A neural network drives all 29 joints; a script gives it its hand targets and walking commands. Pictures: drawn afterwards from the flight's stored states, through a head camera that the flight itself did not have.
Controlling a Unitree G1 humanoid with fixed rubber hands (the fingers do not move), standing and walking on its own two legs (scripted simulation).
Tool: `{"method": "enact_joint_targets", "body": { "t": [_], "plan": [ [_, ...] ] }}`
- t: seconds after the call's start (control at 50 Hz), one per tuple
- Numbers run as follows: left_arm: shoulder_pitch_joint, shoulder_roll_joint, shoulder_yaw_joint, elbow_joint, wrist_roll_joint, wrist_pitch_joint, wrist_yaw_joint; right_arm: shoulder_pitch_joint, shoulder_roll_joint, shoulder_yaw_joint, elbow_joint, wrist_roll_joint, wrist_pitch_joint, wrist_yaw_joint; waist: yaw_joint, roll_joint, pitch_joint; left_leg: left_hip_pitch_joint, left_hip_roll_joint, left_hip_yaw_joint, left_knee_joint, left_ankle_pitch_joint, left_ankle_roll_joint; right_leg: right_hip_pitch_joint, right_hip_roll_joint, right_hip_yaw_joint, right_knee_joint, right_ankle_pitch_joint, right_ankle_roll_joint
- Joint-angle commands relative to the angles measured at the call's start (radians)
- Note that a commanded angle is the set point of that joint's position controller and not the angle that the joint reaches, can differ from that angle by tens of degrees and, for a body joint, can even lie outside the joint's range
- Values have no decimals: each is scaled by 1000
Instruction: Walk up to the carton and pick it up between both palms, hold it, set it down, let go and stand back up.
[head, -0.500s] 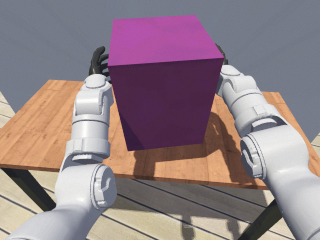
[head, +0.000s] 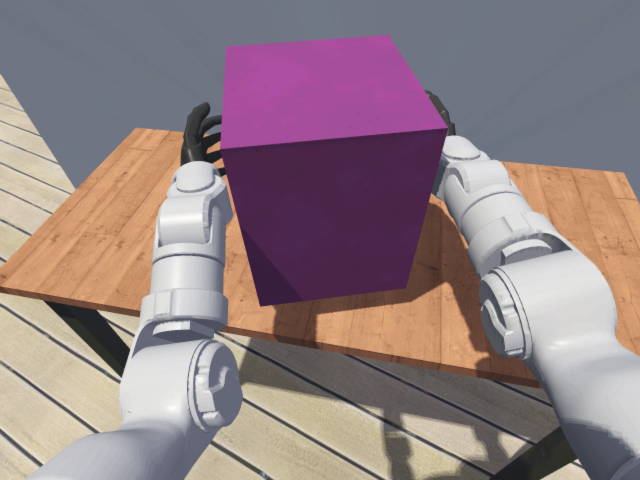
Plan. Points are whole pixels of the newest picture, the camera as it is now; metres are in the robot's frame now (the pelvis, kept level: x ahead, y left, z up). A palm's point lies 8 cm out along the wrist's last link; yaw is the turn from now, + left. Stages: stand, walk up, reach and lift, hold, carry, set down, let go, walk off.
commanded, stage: set down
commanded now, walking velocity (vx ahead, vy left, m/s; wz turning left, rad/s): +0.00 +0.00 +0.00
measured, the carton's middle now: (322, 175) +0.43 +0.08 +0.16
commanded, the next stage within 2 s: none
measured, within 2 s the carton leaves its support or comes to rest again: rests again in 0.90 s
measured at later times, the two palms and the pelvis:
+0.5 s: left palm (226, 181) +0.38 +0.19 +0.19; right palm (465, 168) +0.45 -0.09 +0.18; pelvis -0.01 +0.01 +0.00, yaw -2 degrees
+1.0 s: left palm (224, 203) +0.38 +0.20 +0.15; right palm (449, 187) +0.45 -0.08 +0.15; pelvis +0.00 +0.01 +0.00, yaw -1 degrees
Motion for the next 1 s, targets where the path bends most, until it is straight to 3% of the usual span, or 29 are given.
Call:
{"method": "enact_joint_targets", "body": {
  "t": [0.0, 0.06, 0.14, 0.16, 0.22, 0.3, 0.42, 0.5, 0.6, 0.68, 0.8, 0.9, 0.98],
  "plan": [
    [-704, -579, -366, -133, -109, -84, -83, -734, 550, 25, -341, 4, -108, 106, -68, -52, -642, 334, -71, 44, 82, 421, 5, 122, -33, 27, 0, 429, 126],
    [-709, -583, -390, -193, -112, -102, -74, -738, 565, 51, -369, 24, -130, 103, -67, -33, -700, 329, -74, 36, 102, 477, -2, 156, -35, 19, 28, 526, 133],
    [-684, -574, -410, -242, -108, -103, -65, -737, 585, 114, -411, 67, -136, 104, -43, -27, -722, 311, -73, 29, 115, 504, 6, 168, -28, 16, 45, 541, 132],
    [-681, -636, -525, -362, -166, -112, -63, -698, 603, 151, -529, 63, -152, 92, -101, 2, -847, 367, -74, 29, 148, 594, -12, 188, -13, -2, 76, 644, 123],
    [-679, -620, -520, -328, -164, -98, -56, -709, 619, 200, -585, 76, -125, 83, -73, -7, -763, 318, -75, 20, 137, 516, 4, 148, -22, 13, 62, 562, 117],
    [-611, -587, -442, -212, -126, -64, -64, -680, 594, 176, -500, 70, -78, 101, -40, -70, -602, 262, -67, 23, 88, 399, 32, 134, -23, 27, 26, 378, 105],
    [-634, -592, -374, -151, -106, -78, -62, -754, 604, 146, -496, 52, -88, 132, 6, -102, -631, 242, -64, 46, 78, 371, 44, 136, -16, 31, 15, 328, 97],
    [-688, -580, -346, -144, -89, -100, -56, -730, 609, 97, -408, 22, -95, 144, -1, -87, -614, 244, -65, 60, 67, 343, 43, 114, -21, 33, 8, 277, 93],
    [-701, -549, -294, -76, -55, -124, -69, -676, 599, -15, -295, -70, -109, 160, -21, -94, -554, 205, -73, 87, 31, 229, 51, 103, -39, 37, -12, 167, 100],
    [-689, -561, -289, -44, -36, -155, -80, -662, 590, -78, -271, -136, -145, 161, -40, -82, -567, 202, -77, 96, 30, 239, 42, 121, -45, 30, -4, 222, 103],
    [-669, -588, -309, -57, -19, -184, -75, -654, 581, -94, -263, -168, -194, 164, -41, -46, -580, 237, -74, 100, 39, 309, 32, 99, -41, 16, -11, 227, 90],
    [-623, -625, -359, -116, -31, -206, -59, -658, 592, -34, -348, -154, -236, 168, -19, -40, -705, 298, -68, 101, 87, 471, 19, 101, -17, -6, 16, 338, 80],
    [-593, -619, -372, -136, -34, -203, -52, -639, 589, 13, -366, -129, -233, 165, -6, -57, -682, 284, -65, 93, 85, 472, 27, 98, -18, 0, 14, 343, 80]
  ]
}}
